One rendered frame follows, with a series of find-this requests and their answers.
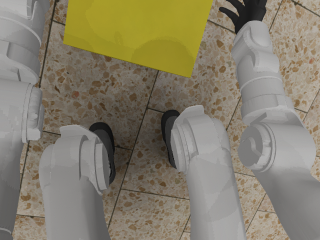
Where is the carton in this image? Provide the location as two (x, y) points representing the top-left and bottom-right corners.
(63, 0), (213, 78)

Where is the robot right hand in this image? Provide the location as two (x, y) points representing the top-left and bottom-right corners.
(219, 0), (267, 35)

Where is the right robot upper arm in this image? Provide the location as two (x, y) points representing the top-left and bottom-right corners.
(237, 122), (320, 240)

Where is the left robot forearm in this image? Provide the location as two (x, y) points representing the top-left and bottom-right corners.
(0, 0), (50, 85)

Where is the right robot forearm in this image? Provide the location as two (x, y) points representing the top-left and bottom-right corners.
(231, 20), (316, 156)

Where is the left robot upper arm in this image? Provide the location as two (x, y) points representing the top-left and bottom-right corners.
(0, 78), (45, 240)

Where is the robot right thigh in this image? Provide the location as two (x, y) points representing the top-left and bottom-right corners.
(170, 114), (247, 240)

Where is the right robot foot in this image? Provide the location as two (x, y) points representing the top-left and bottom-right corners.
(161, 109), (180, 169)

